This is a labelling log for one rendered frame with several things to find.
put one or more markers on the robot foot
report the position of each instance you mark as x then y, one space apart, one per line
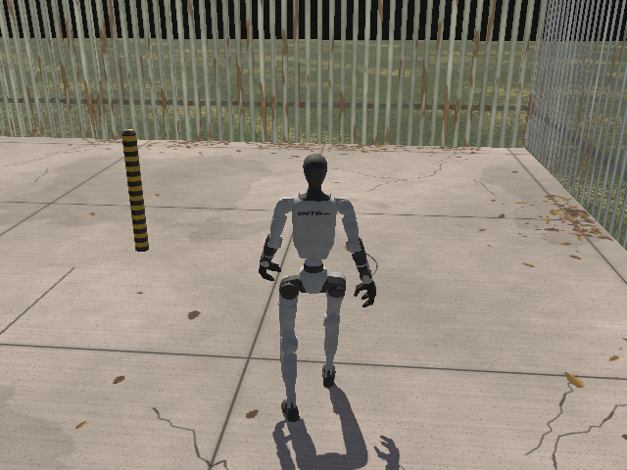
328 380
292 413

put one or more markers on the robot right upper arm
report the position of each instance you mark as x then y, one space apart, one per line
346 208

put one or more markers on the left robot forearm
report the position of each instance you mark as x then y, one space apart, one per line
267 254

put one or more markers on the left robot hand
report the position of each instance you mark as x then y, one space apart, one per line
272 267

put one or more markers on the left robot foot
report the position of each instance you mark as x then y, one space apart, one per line
292 413

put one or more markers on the right robot hand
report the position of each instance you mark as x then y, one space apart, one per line
370 294

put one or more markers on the robot left upper arm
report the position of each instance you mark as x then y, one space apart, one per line
283 206

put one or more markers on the right robot foot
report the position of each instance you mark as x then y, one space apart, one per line
328 380

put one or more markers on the right robot forearm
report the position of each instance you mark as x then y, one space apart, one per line
362 265

